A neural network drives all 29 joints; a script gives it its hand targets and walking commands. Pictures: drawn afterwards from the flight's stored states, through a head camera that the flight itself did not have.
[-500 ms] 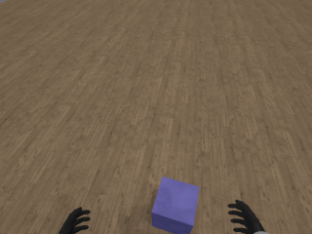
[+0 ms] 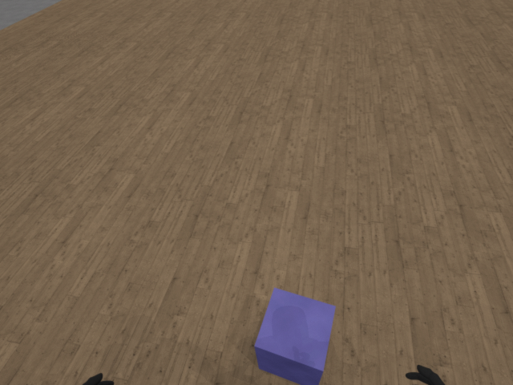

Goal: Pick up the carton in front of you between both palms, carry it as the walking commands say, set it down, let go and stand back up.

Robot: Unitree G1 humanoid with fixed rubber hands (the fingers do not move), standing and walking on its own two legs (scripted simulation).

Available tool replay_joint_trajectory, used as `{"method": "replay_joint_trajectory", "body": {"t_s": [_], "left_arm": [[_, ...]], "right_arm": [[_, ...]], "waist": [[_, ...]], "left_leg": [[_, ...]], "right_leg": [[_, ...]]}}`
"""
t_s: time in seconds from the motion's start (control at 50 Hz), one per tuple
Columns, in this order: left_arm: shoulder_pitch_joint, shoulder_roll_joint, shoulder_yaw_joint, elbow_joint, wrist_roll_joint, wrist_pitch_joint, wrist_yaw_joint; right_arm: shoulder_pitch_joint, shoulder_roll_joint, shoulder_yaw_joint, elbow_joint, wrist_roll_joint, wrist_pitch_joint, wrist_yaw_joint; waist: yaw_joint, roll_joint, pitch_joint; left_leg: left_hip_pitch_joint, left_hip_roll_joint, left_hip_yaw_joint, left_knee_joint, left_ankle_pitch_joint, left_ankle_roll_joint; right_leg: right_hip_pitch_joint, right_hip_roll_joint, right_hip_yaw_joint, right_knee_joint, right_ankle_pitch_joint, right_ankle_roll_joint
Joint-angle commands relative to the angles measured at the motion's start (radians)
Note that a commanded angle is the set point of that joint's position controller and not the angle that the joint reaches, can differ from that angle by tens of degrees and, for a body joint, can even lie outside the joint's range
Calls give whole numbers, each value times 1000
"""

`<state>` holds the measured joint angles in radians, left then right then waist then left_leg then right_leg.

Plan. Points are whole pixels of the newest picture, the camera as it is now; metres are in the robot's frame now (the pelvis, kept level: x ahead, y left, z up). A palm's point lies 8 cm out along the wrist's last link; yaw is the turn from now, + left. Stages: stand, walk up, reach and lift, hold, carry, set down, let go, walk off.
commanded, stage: stand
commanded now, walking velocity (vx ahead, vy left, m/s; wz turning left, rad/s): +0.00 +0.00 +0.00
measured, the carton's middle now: (295, 339) +0.42 -0.08 -0.64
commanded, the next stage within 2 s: none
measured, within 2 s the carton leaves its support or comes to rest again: neither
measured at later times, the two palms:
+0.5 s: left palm out of the picture +0.10 +0.28 -0.09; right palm out of the picture +0.08 -0.29 -0.11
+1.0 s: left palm out of the picture +0.08 +0.29 -0.09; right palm out of the picture +0.05 -0.29 -0.11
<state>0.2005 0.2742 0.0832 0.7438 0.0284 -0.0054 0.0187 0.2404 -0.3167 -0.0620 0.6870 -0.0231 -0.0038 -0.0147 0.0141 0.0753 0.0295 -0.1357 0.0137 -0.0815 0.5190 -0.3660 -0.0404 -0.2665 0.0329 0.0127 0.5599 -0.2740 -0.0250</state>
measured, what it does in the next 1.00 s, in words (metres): stands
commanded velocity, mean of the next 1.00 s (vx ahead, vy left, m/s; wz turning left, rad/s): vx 0.00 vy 0.00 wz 0.00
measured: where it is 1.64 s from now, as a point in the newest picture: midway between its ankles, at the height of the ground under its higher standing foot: outside the picture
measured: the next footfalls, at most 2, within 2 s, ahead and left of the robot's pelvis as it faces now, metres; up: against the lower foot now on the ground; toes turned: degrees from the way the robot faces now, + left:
none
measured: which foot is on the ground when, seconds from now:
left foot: down 0.00-1.00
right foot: down 0.00-1.00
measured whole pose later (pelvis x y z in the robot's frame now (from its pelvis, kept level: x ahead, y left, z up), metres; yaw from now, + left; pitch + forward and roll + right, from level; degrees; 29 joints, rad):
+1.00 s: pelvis -0.02 +0.00 +0.01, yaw -2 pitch -3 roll +1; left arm 0.17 0.30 0.05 0.92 0.01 -0.01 0.02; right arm 0.24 -0.35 -0.03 0.87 -0.01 -0.02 -0.03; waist 0.01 0.03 0.05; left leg -0.09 0.01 -0.05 0.44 -0.30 -0.04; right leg -0.23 0.03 0.04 0.48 -0.20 -0.02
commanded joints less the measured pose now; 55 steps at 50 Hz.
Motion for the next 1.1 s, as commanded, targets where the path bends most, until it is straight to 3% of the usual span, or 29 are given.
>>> {"method": "replay_joint_trajectory", "body": {"t_s": [0.0, 0.26, 0.68, 1.08], "left_arm": [[-30, 141, 30, -48, -2, -15, 6], [-35, 144, 21, 12, -8, -14, 6], [-52, 168, 7, 88, -18, -11, 2], [-56, 189, -3, 146, -25, -13, 5]], "right_arm": [[-7, -108, -24, -50, 0, -18, -10], [8, -124, -10, 14, 3, -18, -25], [8, -153, 0, 89, 10, -24, -24], [-14, -170, 2, 152, 14, -24, -20]], "waist": [[-5, -101, -59], [-3, -75, -34], [-3, -78, 2], [-9, -80, 5]], "left_leg": [[-36, 23, -4, -55, 210, 22], [-40, 38, -6, -79, 206, 19], [-42, 56, -18, -140, 132, 30], [-27, 70, -18, -177, 122, 34]], "right_leg": [[72, -87, 82, -105, 241, 2], [83, -94, 95, -114, 237, -3], [74, -100, 118, -156, 138, -1], [77, -109, 138, -179, 148, 1]]}}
